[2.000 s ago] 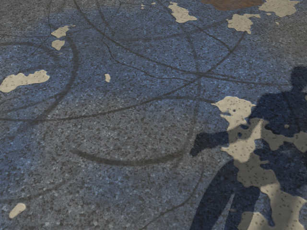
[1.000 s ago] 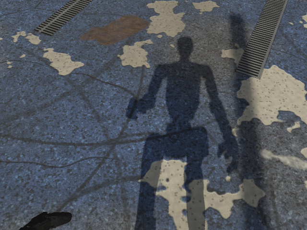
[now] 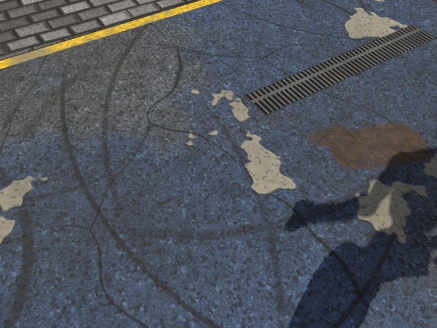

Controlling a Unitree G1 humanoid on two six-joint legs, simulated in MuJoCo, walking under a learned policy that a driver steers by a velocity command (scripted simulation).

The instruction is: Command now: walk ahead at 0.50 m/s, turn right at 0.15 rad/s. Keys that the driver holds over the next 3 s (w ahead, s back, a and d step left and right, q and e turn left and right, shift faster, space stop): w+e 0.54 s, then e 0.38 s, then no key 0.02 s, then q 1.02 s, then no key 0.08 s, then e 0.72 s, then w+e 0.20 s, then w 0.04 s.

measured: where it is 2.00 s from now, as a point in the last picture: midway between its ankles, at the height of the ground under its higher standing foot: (249, 310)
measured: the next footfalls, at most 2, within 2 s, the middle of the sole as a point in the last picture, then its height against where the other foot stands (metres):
right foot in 0.16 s outside the picture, level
left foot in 0.62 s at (207, 293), level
